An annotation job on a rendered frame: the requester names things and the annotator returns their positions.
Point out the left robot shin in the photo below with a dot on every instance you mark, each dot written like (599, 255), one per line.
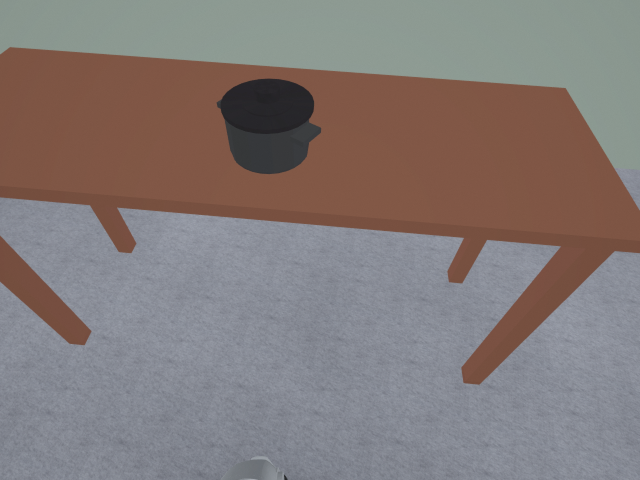
(261, 457)

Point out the robot left thigh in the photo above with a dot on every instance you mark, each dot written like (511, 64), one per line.
(257, 469)

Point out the pot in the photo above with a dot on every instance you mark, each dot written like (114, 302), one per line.
(270, 153)

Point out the table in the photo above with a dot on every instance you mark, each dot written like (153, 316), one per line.
(475, 160)

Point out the lid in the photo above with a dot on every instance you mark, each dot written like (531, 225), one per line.
(240, 109)

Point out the knob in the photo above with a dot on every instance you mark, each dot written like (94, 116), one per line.
(266, 91)

